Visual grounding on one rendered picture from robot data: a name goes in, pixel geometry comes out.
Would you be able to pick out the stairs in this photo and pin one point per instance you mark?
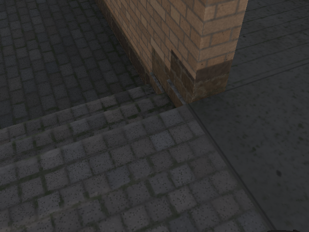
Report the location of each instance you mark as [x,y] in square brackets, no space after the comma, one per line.
[61,128]

